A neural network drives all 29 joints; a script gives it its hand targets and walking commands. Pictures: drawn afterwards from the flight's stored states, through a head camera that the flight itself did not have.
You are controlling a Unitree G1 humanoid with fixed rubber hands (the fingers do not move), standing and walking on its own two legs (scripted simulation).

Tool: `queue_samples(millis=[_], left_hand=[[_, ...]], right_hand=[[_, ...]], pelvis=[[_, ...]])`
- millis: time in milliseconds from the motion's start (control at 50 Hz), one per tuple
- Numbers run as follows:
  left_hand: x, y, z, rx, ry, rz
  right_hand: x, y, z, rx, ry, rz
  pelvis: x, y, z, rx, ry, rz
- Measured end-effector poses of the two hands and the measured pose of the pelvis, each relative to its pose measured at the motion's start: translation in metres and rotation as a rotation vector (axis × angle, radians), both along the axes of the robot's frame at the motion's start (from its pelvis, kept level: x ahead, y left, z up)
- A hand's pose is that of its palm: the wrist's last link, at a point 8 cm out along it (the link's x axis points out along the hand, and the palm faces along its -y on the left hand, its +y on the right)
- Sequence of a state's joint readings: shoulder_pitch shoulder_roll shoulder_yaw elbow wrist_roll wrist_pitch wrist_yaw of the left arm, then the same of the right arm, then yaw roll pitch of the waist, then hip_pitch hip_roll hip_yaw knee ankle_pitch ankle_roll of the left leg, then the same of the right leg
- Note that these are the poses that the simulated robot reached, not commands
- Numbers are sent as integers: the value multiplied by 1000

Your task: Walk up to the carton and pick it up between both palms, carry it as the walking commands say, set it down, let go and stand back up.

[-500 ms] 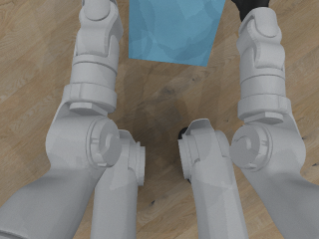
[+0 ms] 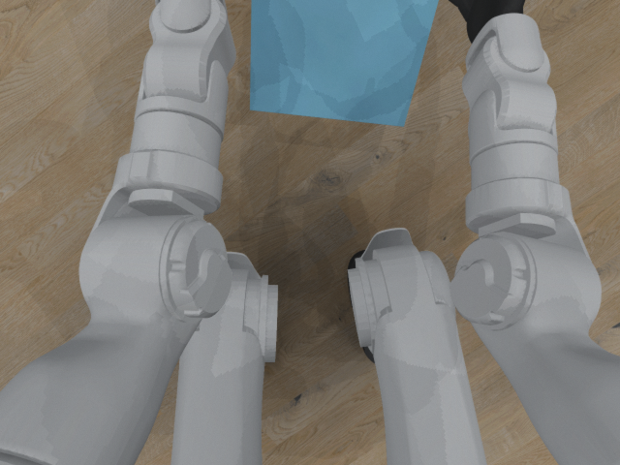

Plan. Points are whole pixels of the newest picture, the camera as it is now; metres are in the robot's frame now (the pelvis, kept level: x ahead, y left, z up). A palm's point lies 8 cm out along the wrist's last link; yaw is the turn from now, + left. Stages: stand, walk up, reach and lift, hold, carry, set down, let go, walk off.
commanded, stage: set down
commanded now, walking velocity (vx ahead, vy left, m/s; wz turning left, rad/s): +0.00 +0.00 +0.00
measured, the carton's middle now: out of the picture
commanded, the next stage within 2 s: none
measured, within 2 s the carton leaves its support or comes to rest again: rests again in 1.18 s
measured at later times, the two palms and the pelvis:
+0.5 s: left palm out of the picture +0.57 +0.05 -0.15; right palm (486, 19) +0.51 -0.21 -0.16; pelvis +0.00 +0.00 -0.01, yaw +0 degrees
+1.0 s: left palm out of the picture +0.56 +0.06 -0.17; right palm (476, 35) +0.50 -0.21 -0.18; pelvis +0.00 +0.00 -0.02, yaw +0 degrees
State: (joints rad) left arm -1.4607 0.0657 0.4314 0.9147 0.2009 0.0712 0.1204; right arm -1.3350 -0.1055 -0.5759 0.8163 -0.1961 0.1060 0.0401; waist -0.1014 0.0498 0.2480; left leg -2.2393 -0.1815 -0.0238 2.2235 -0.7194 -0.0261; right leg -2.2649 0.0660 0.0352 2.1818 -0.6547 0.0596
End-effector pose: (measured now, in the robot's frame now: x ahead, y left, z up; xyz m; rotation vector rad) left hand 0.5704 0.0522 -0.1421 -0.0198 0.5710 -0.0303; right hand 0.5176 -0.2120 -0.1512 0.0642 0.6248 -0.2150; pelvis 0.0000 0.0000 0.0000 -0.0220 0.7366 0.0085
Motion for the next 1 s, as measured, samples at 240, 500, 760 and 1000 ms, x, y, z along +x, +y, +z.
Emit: queue_samples(millis=[240,500,760,1000], left_hand=[[0,-1,-2,-2,1,-11],[3,1,-7,-11,-10,-20],[3,1,-11,-3,-10,-27],[-9,6,-25,48,32,-69]], right_hand=[[-6,1,-8,-5,19,12],[-4,0,-11,-12,29,17],[-3,0,-16,-18,28,30],[-14,1,-30,-26,69,46]], pelvis=[[-2,-1,-1,1,-12,6],[0,0,-7,-9,-30,3],[1,0,-12,-9,-41,8],[-2,0,-17,-9,-70,10]])
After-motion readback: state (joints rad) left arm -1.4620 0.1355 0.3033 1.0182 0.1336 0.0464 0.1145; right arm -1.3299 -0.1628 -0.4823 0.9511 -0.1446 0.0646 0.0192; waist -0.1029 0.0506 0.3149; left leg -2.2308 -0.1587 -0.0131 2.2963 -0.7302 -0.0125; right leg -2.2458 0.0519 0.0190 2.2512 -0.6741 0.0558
